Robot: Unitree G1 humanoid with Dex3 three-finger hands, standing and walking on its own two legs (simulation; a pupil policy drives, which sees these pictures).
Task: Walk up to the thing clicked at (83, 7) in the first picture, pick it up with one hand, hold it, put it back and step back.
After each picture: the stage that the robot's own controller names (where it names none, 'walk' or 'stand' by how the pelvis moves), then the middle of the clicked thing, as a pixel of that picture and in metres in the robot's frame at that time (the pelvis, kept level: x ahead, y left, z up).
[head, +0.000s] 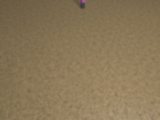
stand; out of the picture +2.13 +0.08 -0.66
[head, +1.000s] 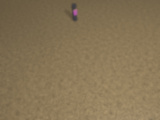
walk; (74, 12) +1.99 +0.31 -0.64
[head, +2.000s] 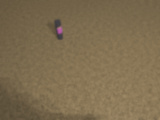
walk; (58, 30) +1.38 +0.39 -0.65
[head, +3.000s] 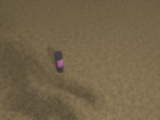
walk; (59, 62) +0.92 +0.29 -0.64
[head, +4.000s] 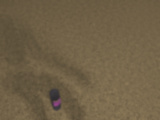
walk; (55, 100) +0.52 +0.21 -0.62
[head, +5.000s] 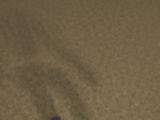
stand; out of the picture +0.33 +0.19 -0.63
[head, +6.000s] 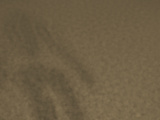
stand; out of the picture +0.33 +0.17 -0.66
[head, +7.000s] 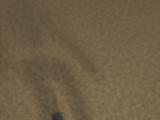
stand; out of the picture +0.35 +0.17 -0.65
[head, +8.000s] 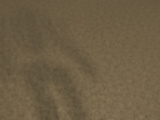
stand; out of the picture +0.31 +0.17 -0.66
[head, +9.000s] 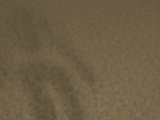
stand; out of the picture +0.31 +0.18 -0.66
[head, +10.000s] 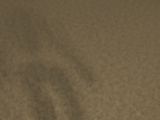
stand; out of the picture +0.30 +0.18 -0.66
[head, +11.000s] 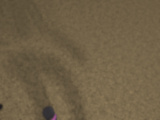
go down; (50, 116) +0.32 +0.19 -0.61
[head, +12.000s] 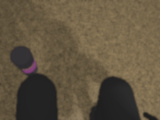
go down; (26, 63) +0.38 +0.23 -0.25
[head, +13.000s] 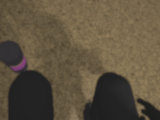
close in; (15, 60) +0.38 +0.24 -0.22
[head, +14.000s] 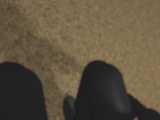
close in; out of the picture +0.36 +0.27 -0.15
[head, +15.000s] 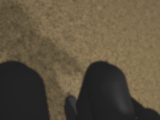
lift; out of the picture +0.36 +0.27 -0.15
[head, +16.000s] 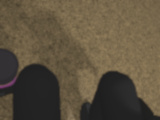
lift; (2, 74) +0.28 +0.26 -0.09
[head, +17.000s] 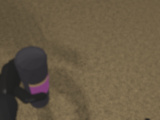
lift; (36, 83) +0.30 +0.16 +0.06
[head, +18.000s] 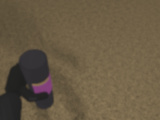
hold; (40, 84) +0.31 +0.15 +0.03
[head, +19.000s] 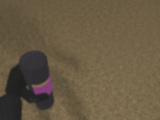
hold; (40, 85) +0.30 +0.16 +0.04
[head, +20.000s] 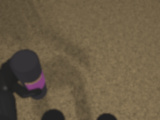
crouch; (32, 79) +0.33 +0.18 -0.03
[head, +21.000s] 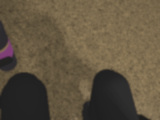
lower; out of the picture +0.40 +0.24 -0.10
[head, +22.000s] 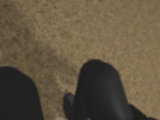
lower; out of the picture +0.37 +0.27 -0.16
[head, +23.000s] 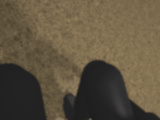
lower; out of the picture +0.36 +0.28 -0.16
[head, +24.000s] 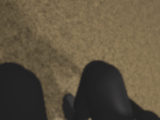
lower; out of the picture +0.36 +0.28 -0.16
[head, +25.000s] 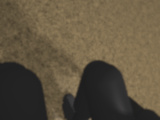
lower; out of the picture +0.36 +0.28 -0.16
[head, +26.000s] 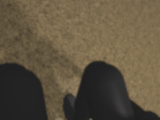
open; out of the picture +0.36 +0.25 -0.16
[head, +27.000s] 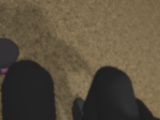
stand; (3, 60) +0.34 +0.24 -0.17
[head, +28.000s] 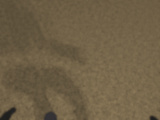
stand; out of the picture +0.30 +0.17 -0.55
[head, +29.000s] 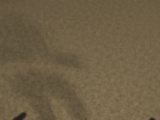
stand; out of the picture +0.31 +0.17 -0.59
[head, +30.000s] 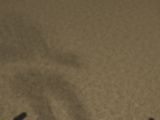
stand; out of the picture +0.29 +0.17 -0.60
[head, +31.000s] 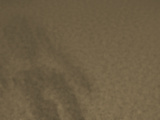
stand; out of the picture +0.32 +0.16 -0.65
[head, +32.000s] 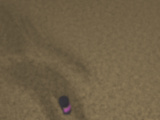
walk; (65, 106) +0.41 +0.16 -0.63
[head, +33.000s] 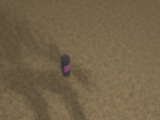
walk; (65, 66) +0.71 +0.15 -0.63
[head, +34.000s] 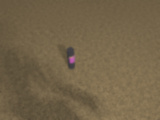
stand; (70, 58) +0.98 +0.20 -0.64
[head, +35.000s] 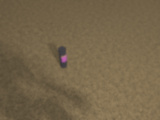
stand; (62, 57) +0.95 +0.22 -0.65
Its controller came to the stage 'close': yes
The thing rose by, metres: 0.67
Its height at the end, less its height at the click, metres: +0.00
